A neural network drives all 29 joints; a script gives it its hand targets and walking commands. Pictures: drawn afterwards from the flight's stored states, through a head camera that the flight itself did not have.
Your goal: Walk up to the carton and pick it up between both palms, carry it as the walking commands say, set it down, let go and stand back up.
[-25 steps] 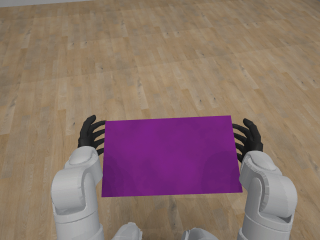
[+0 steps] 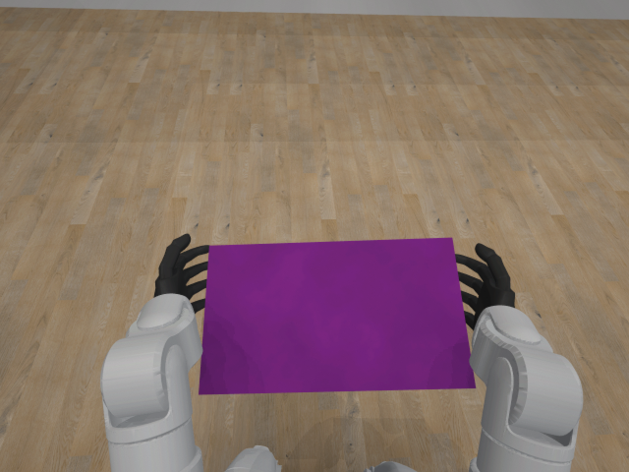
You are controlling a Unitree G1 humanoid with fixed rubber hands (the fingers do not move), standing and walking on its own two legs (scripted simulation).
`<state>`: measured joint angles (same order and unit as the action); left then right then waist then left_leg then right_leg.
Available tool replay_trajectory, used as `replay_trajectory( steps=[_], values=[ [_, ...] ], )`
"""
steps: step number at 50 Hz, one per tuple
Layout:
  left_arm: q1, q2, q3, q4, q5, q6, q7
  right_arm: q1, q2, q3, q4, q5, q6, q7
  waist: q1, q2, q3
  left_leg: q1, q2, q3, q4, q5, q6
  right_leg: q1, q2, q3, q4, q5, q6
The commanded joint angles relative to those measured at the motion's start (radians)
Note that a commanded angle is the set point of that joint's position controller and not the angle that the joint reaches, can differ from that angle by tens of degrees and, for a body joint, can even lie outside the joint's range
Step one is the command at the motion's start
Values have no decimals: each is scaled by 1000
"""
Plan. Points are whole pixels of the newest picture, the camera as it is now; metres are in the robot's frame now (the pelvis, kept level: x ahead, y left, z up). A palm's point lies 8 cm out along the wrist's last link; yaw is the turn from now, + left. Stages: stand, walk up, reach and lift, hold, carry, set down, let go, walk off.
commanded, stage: carry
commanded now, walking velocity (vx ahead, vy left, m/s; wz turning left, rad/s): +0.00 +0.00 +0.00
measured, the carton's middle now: (331, 322) +0.29 +0.00 +0.01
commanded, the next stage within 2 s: none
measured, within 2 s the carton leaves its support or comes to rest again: neither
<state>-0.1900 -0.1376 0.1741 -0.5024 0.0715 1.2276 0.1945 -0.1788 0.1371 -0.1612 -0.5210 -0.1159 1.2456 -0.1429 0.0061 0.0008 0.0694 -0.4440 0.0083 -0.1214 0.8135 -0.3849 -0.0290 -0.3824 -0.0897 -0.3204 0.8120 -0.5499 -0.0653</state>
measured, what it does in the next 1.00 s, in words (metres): shifts its weight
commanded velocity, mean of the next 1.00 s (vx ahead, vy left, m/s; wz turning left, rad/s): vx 0.00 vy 0.00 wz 0.00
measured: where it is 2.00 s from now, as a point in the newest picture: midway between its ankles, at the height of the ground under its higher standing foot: outside the picture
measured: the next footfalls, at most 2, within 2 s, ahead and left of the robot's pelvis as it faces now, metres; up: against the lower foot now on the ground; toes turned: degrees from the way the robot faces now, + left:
none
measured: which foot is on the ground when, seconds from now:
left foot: down 0.00-1.00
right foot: down 0.00-1.00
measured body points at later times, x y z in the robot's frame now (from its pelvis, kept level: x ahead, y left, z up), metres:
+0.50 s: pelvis -0.06 -0.01 +0.00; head -0.08 +0.00 +0.45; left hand +0.20 +0.17 +0.10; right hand +0.21 -0.18 +0.11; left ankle +0.02 +0.13 -0.71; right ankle +0.00 -0.09 -0.71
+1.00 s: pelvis -0.08 +0.00 +0.00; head -0.10 +0.01 +0.44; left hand +0.18 +0.18 +0.10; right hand +0.19 -0.17 +0.11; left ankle +0.02 +0.13 -0.71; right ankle +0.00 -0.09 -0.71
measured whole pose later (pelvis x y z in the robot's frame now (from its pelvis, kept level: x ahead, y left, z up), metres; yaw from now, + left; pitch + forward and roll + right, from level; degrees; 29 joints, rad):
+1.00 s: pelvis -0.08 +0.00 +0.00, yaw +2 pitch -4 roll -2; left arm -0.19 -0.14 0.16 -0.43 0.08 1.28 0.20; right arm -0.15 0.13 -0.18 -0.47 -0.12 1.30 -0.15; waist 0.01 0.00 0.01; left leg -0.45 0.00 -0.10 0.81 -0.32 -0.03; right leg -0.37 -0.11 -0.32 0.75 -0.30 -0.07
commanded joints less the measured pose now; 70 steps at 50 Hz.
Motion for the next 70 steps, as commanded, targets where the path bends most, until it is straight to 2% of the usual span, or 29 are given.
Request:
replay_trajectory(
  steps=[1,3,4,5,6,12,14,15,16,17,20,22,23,25,32,37,39,41,44,47,52,55,57,59,61,63,64,66,70],
  values=[
    [-568,-949,-848,-167,-447,1,-264,-456,896,699,-102,444,-25,236,-14,309,-568,330,191,-183,-270,973,182,95,68,153,-122,91,72],
    [-568,-940,-837,-158,-457,4,-275,-445,877,698,-101,425,-24,226,8,157,-614,115,119,-61,-194,667,114,398,-38,216,-305,374,49],
    [-569,-919,-829,-162,-460,4,-279,-463,868,701,-120,420,-21,222,16,-41,-617,-60,40,44,-67,368,74,530,-211,342,-341,648,0],
    [-572,-922,-827,-153,-460,6,-284,-467,871,706,-120,417,-17,220,2,-209,-594,-162,-15,127,25,-145,63,530,-387,460,-386,835,-83],
    [-549,-918,-825,-139,-454,15,-288,-443,870,701,-91,412,-11,220,-3,-171,-587,-126,11,135,100,-240,70,459,-427,478,-392,775,-124],
    [-536,-893,-780,-108,-417,21,-283,-507,876,728,-84,441,4,228,-20,-121,-503,46,38,139,-88,108,77,272,-302,252,-341,494,-38],
    [-508,-893,-769,-78,-390,29,-270,-510,860,719,-64,454,14,237,-17,23,-491,147,58,43,-224,322,82,174,-217,197,-233,361,1],
    [-511,-889,-770,-85,-386,33,-264,-502,847,707,-52,456,15,240,-7,191,-480,153,142,-97,-310,543,108,126,-127,135,-109,238,42],
    [-537,-878,-772,-93,-385,37,-258,-481,836,685,-29,457,19,241,-6,317,-474,158,228,-243,-366,551,152,74,-34,122,-30,28,62],
    [-529,-871,-769,-79,-375,38,-254,-462,838,684,-10,454,24,244,-2,313,-462,135,251,-303,-398,461,189,79,16,158,-46,-7,64],
    [-561,-874,-767,-78,-385,33,-258,-507,850,687,-31,446,18,244,16,152,-447,-60,129,-113,-381,213,128,272,-46,218,-221,122,27],
    [-586,-870,-766,-76,-391,34,-260,-519,847,683,-38,434,21,242,10,-77,-430,-137,11,58,-184,-15,83,260,-265,396,-460,39,-31],
    [-579,-872,-767,-71,-389,38,-260,-515,842,681,-31,424,26,241,2,-144,-426,-117,16,90,-50,-111,83,185,-361,453,-544,-48,-68],
    [-600,-873,-768,-79,-392,41,-263,-537,846,678,-23,422,25,239,-9,-114,-375,-51,49,104,54,-103,86,58,-393,422,-572,-122,-86],
    [-614,-852,-758,-67,-382,50,-257,-550,845,671,8,437,33,231,-27,-33,-365,59,46,46,-122,46,99,18,-259,255,-411,-86,5],
    [-637,-829,-750,-60,-368,58,-248,-574,827,651,15,445,39,232,-10,164,-305,-131,110,-139,-461,-164,123,85,-88,199,-258,-168,40],
    [-638,-836,-756,-64,-373,56,-247,-564,829,647,12,441,39,231,4,178,-335,-184,98,-131,-524,-182,113,187,-46,193,-224,-79,32],
    [-650,-849,-757,-68,-382,52,-248,-576,839,656,-6,442,35,229,11,101,-372,-191,52,-56,-448,-85,92,244,-90,243,-293,-38,17],
    [-661,-861,-757,-75,-393,50,-250,-595,844,669,-18,436,36,227,0,-121,-400,-86,5,84,-67,-57,84,111,-318,398,-537,-136,-43],
    [-657,-862,-750,-77,-393,51,-255,-603,855,674,-6,434,34,225,-13,-131,-369,18,37,117,140,-42,76,-23,-374,366,-578,-142,-73],
    [-668,-854,-740,-75,-374,49,-246,-606,860,675,16,451,36,227,-32,-48,-385,84,41,52,-103,95,91,12,-237,246,-404,-40,-5],
    [-672,-838,-737,-75,-364,52,-238,-627,843,666,10,464,38,229,-20,164,-348,-54,119,-153,-423,-36,124,53,-86,196,-237,-131,30],
    [-639,-846,-746,-73,-364,50,-238,-586,838,661,11,458,39,231,-4,284,-372,-139,169,-257,-596,-133,142,170,30,147,-77,-19,37],
    [-644,-871,-759,-88,-384,41,-243,-575,859,667,-1,454,32,229,15,252,-439,-137,146,-180,-570,9,132,278,34,153,-68,79,25],
    [-643,-884,-762,-96,-396,35,-250,-567,868,679,-24,449,24,227,21,130,-462,-149,75,-75,-432,115,105,320,-39,233,-243,105,5],
    [-673,-888,-761,-103,-409,31,-256,-594,871,685,-41,439,23,224,9,-125,-462,-140,-8,66,-150,-1,82,246,-268,436,-499,12,-54],
    [-664,-893,-760,-93,-408,32,-258,-593,867,678,-34,427,22,222,3,-160,-458,-106,1,97,-3,-59,84,165,-355,470,-560,-31,-98],
    [-676,-888,-768,-108,-415,34,-266,-600,876,679,-31,425,19,220,-7,-133,-407,-36,26,122,131,-49,85,35,-390,430,-591,-106,-110],
    [-667,-890,-762,-128,-413,23,-261,-582,895,692,-19,446,15,218,-24,-82,-459,52,38,109,-71,125,83,147,-276,269,-423,207,-56]
  ],
)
